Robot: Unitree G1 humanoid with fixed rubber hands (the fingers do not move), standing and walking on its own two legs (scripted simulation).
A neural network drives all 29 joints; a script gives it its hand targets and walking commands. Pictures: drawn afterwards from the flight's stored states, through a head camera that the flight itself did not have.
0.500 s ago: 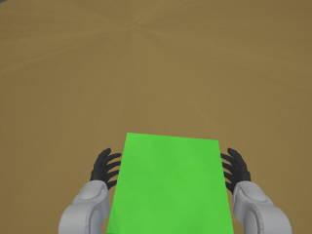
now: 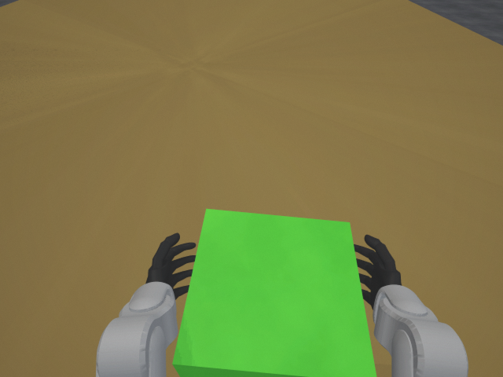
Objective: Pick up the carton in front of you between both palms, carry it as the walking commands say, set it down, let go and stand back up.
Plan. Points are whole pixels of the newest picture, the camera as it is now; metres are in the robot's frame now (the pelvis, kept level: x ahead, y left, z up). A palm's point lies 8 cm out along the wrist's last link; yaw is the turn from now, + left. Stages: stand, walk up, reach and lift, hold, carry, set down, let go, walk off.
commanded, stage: carry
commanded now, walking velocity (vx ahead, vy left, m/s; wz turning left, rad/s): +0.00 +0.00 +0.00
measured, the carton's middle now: (266, 315) +0.24 +0.00 +0.02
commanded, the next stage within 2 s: hold in 1.80 s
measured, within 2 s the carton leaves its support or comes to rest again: neither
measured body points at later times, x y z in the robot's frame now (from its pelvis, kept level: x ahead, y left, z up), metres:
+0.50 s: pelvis +0.00 -0.02 -0.01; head -0.02 -0.02 +0.44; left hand +0.24 +0.13 +0.08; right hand +0.25 -0.17 +0.08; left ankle +0.01 +0.09 -0.74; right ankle -0.10 -0.12 -0.74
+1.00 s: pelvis -0.05 -0.01 +0.00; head -0.06 -0.01 +0.45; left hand +0.23 +0.14 +0.03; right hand +0.24 -0.16 +0.03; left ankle +0.01 +0.09 -0.74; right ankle -0.10 -0.12 -0.74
